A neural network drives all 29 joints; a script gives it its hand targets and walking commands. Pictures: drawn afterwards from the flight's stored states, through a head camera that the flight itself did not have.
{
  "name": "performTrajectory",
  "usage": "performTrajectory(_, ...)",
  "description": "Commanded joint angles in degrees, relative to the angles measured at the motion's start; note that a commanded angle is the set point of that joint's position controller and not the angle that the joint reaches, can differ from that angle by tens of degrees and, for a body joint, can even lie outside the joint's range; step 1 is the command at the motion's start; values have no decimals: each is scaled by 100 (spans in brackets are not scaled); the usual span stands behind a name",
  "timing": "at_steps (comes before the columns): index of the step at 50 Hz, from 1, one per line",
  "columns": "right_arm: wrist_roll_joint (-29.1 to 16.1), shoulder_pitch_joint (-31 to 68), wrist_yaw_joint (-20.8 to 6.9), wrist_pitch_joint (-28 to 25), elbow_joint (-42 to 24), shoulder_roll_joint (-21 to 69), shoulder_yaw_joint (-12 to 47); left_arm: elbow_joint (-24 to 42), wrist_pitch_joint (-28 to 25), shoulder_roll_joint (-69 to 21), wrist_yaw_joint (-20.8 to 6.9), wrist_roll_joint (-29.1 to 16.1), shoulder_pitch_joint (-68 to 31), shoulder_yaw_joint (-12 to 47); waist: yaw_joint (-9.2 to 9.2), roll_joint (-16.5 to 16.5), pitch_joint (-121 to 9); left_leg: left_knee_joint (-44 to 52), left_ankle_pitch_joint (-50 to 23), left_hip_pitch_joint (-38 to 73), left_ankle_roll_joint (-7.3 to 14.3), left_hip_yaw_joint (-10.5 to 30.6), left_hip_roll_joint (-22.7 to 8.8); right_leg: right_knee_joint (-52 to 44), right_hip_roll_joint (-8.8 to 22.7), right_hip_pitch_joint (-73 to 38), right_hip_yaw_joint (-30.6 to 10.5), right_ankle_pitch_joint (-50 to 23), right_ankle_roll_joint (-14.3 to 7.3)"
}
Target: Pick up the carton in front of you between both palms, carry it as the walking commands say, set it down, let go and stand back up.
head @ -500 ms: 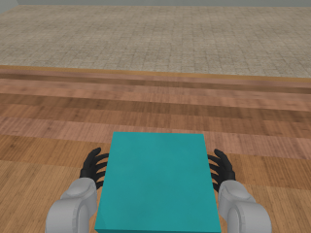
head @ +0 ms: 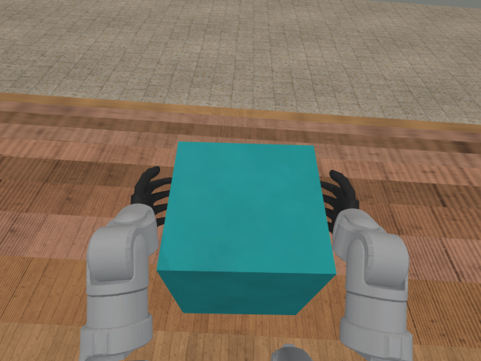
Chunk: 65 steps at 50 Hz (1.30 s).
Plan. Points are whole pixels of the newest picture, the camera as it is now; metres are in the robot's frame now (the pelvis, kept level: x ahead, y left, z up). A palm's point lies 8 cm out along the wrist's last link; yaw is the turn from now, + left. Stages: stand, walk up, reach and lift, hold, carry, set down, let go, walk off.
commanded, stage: carry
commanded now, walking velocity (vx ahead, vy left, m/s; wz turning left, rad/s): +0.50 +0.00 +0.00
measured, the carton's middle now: (242, 236) +0.33 -0.01 +0.04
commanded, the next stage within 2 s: none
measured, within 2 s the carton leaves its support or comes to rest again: neither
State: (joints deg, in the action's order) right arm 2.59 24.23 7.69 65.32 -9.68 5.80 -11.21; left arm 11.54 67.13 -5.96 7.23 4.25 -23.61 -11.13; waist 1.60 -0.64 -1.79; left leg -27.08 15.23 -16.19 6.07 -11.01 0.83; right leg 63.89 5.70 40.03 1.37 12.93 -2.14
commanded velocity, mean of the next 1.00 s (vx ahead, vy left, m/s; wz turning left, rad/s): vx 0.50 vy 0.00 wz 0.00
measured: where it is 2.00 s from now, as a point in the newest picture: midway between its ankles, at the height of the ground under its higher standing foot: (223, 186)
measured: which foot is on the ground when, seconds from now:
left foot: down 0.00-0.22, up 0.24-0.66, down 0.68-1.00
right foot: up 0.00-0.18, down 0.20-0.68, up 0.70-1.00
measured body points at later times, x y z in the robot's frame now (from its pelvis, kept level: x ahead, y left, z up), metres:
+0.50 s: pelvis +0.32 -0.04 -0.02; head +0.39 -0.04 +0.43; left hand +0.67 +0.13 +0.07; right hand +0.68 -0.18 +0.07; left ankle +0.40 +0.11 -0.70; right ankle +0.26 -0.10 -0.74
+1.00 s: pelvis +0.68 +0.02 -0.15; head +0.74 +0.02 +0.29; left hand +1.03 +0.16 -0.09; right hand +1.02 -0.14 -0.09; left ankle +0.59 +0.05 -0.84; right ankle +0.82 -0.12 -0.84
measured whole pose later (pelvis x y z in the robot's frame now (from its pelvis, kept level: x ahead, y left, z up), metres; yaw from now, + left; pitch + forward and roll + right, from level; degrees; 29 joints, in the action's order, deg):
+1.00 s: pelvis +0.68 +0.02 -0.15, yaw +1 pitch +5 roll +0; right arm 0.5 24.8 9.0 57.5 -4.2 6.9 -12.1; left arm 8.8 59.8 -7.4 7.8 3.0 -22.2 -14.3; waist 4.5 -0.7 2.4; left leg -48.7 33.6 -20.3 8.2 -5.0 6.7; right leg 47.4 1.6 42.4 -0.8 -4.4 -3.4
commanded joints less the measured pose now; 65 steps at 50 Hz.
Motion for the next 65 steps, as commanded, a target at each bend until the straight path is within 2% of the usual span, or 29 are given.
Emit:
performTrajectory(1, -1538, 3218, -545, -33, 154, 4214, 3583, -39, -197, -4270, -367, -1576, -3456, 3756, 86, 500, -1685, 758, -2059, 1790, 661, 1250, -1445, -873, -11, 553, 256, -212, 44)
performTrajectory(4, -1636, 3444, -518, -92, 193, 4512, 3542, 46, -262, -4429, -390, -1784, -4044, 3673, 260, 572, -1632, 630, -2875, 1618, 420, 896, -1093, -2152, -354, -85, 610, -927, -22)
performTrajectory(7, -1530, 3315, -523, -56, 571, 4358, 3364, -515, -184, -4415, -402, -1681, -3771, 3536, -88, 1209, -1758, 249, -3695, 1530, 71, 435, -976, -3095, -691, -1454, 969, -1377, -111)
performTrajectory(9, -1525, 3353, -603, -66, 333, 4612, 3512, -424, -221, -4532, -505, -1718, -3727, 3564, -721, 654, -2430, -1804, -4549, 1490, -218, -6, -785, -3355, -885, -2883, 946, -1652, -218)
performTrajectory(10, -1537, 3718, -595, -52, 333, 4608, 3533, -581, -221, -4642, -519, -1728, -3664, 3557, -934, 101, -2528, -2893, -3287, 657, -256, 36, -612, -3462, -701, -3885, 919, -1309, -180)
performTrajectory(12, -1296, 3364, -524, 47, 540, 4737, 3373, -587, -198, -4770, -607, -1988, -3964, 3636, -665, -1812, -2929, -5494, 1565, -2344, -437, 804, 490, -3586, 1267, -5834, -2908, -2088, -1566)
performTrajectory(13, -1273, 3265, -495, 3, 135, 4700, 3421, -442, -229, -5041, -640, -2189, -3911, 3803, -783, -1731, -2989, -5597, 1530, -2857, -318, 1207, 158, -3816, 1260, -5705, -3112, -1205, -1640)
performTrajectory(16, -1344, 4030, -540, -155, -207, 5145, 3627, -43, -372, -5640, -783, -2453, -4516, 4192, -608, -6, -2302, -4498, 963, -2802, -278, 1390, -307, -3685, 1069, -4431, -2152, -1532, -1437)
performTrajectory(21, -1412, 3629, -505, -398, -419, 5135, 3987, 511, -544, -5391, -731, -2484, -4263, 4416, -621, -485, -2513, -2820, 726, -2423, -470, 1041, -123, -3587, 852, -4348, -1264, -1961, -1406)
performTrajectory(25, -1336, 3007, -472, -281, -381, 4606, 3927, 236, -456, -4754, -599, -2184, -3541, 4253, -990, -353, -2021, -2075, -1446, -3995, -427, 1082, -318, -2642, 333, -5767, -1071, -2505, -939)
performTrajectory(28, -1366, 3111, -507, -178, -500, 4372, 3743, 268, -388, -4601, -566, -2084, -3481, 4096, -945, -99, -1661, -263, -3402, -1812, -495, 552, -50, -2707, 18, -3874, -413, -1299, -779)
performTrajectory(31, -1092, 2804, -455, -88, -187, 3724, 3469, -85, -346, -4305, -560, -1967, -3232, 4132, -439, -531, -1271, 0, -3828, -512, -365, 258, 7, -2148, -58, -2979, -166, -1214, -565)
performTrajectory(33, -1180, 2663, -440, -19, 5, 3775, 3379, -106, -291, -4322, -520, -1970, -3368, 3956, 673, -364, -2181, -74, -3410, 1576, -191, 325, -80, 245, -35, -2679, 397, -2524, -147)
performTrajectory(34, -1138, 2707, -454, -19, -8, 3702, 3355, -197, -231, -4242, -498, -1728, -3486, 3760, 947, 752, -1853, 91, -2842, 2035, -153, 626, -295, 1983, -543, -1681, 558, -756, 62)
performTrajectory(35, -1377, 2913, -444, 27, 156, 3757, 3363, -201, -184, -4127, -404, -1704, -3610, 3574, 569, 1648, -1448, -1031, -5053, 2427, -118, 1428, -921, 3139, -1109, -126, 188, 2313, 26)
performTrajectory(36, -1369, 3113, -404, 48, 326, 3548, 3393, -698, -43, -3880, -345, -1476, -3118, 3223, 60, 1800, -2103, -953, -4410, 2738, 484, 3069, -1561, 2937, -1032, 273, -333, 2032, 47)
performTrajectory(37, -1628, 3223, -449, 31, 349, 3824, 3468, -515, -61, -3857, -252, -1461, -3402, 3143, 223, 1767, -2093, -326, -2926, 2770, 891, 3933, -1895, 2958, -847, 758, -351, 2116, 125)
performTrajectory(38, -2046, 3679, -521, -30, 5, 4199, 3628, -114, -166, -3920, -207, -1532, -3510, 3180, 207, 612, -2403, -212, -1628, 2736, 1089, 4355, -1871, 2504, -617, 1053, -679, 1417, -27)
performTrajectory(42, -2297, 4265, -721, -338, 62, 5277, 3969, -276, -419, -4736, -297, -1365, -3934, 3307, 43, 344, -1890, -179, -1486, 764, 954, 3670, -1640, 617, -318, 385, -513, 1027, 69)
performTrajectory(46, -2008, 3713, -756, -635, 72, 5425, 4130, -271, -792, -5250, -518, -1638, -3483, 3827, 222, 220, -2432, -1388, -2863, 1876, 502, 2515, -1061, -515, -307, 956, -410, -1301, -115)
performTrajectory(50, -2023, 3353, -816, -824, -15, 5408, 4269, -205, -940, -5197, -557, -1531, -3399, 4074, 625, 413, -1923, -1622, -2767, 1556, 346, 1938, -246, -2903, -876, 49, 504, -2600, -125)
performTrajectory(53, -2028, 3079, -703, -903, -184, 5018, 4374, 236, -986, -4505, -457, -1357, -3060, 3880, 391, 598, -2112, -2443, -2350, 543, 124, 1314, -4, -3580, -1230, -2275, 1175, -4232, -194)
performTrajectory(55, -1861, 2787, -626, -836, 61, 4800, 4302, -20, -920, -4183, -398, -1200, -2488, 3728, -926, 295, -2521, -4710, -3958, -330, -240, 962, -280, -3726, -883, -4464, 707, -3506, -439)
performTrajectory(56, -1801, 3077, -578, -824, -137, 4664, 4259, 65, -928, -4039, -396, -1259, -2494, 3637, -1332, -712, -2238, -6580, -719, -907, -392, 566, 189, -4327, -175, -4751, 121, -3701, -694)
performTrajectory(57, -1708, 3004, -525, -737, -11, 4352, 4069, -289, -834, -3737, -343, -1224, -2254, 3571, -796, -1388, -2263, -7261, 2152, -2757, -403, 951, 610, -2661, 535, -6048, -1113, -5398, -1050)
performTrajectory(58, -1548, 2515, -437, -678, 154, 4073, 3753, -492, -782, -3858, -280, -1377, -2253, 3771, -742, -736, -2404, -6953, 2083, -3525, -388, 1294, 454, -2889, 1070, -6250, -2522, -4962, -1675)
performTrajectory(60, -1211, 2348, -313, -583, 368, 3773, 3284, -146, -781, -4157, -286, -1878, -2965, 4058, -629, 394, -2348, -5926, 1708, -3751, -412, 1835, 2, -3189, 1300, -5223, -4025, -1655, -2239)
performTrajectory(62, -1071, 2479, -274, -610, 359, 4144, 3219, -41, -787, -4767, -444, -2483, -3634, 4241, -447, 570, -2116, -4517, 1236, -3143, -510, 1662, -169, -3316, 1042, -3837, -3263, -1520, -1757)
performTrajectory(65, -843, 2680, -301, -838, 639, 4499, 3143, -436, -953, -5194, -697, -2662, -4188, 4322, -444, -352, -1779, -3836, 270, -2514, -523, 1209, -173, -3777, 523, -2968, -2518, -2369, -1228)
